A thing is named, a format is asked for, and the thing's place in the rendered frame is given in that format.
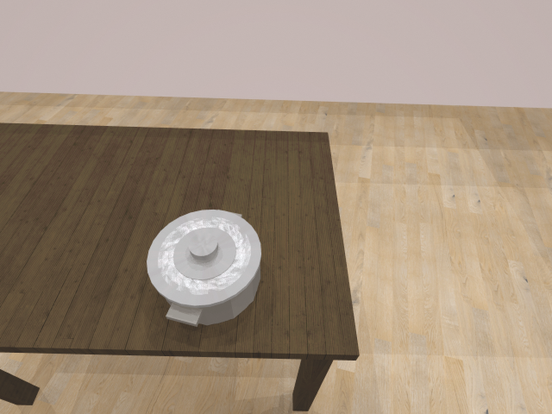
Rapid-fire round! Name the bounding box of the table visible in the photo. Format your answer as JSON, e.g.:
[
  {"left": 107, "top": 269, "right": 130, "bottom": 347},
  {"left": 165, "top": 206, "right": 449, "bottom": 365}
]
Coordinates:
[{"left": 0, "top": 122, "right": 360, "bottom": 411}]

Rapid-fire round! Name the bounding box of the lid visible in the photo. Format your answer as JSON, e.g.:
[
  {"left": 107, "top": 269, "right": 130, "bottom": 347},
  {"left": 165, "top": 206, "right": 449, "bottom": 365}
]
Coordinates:
[{"left": 147, "top": 210, "right": 261, "bottom": 308}]

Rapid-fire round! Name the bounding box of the knob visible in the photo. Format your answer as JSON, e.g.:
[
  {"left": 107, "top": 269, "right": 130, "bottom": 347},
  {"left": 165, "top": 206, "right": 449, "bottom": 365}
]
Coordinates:
[{"left": 189, "top": 233, "right": 218, "bottom": 260}]

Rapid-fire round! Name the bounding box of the pot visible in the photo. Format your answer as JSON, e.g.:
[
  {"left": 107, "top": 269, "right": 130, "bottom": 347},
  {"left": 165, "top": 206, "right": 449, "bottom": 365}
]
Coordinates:
[{"left": 166, "top": 212, "right": 260, "bottom": 327}]

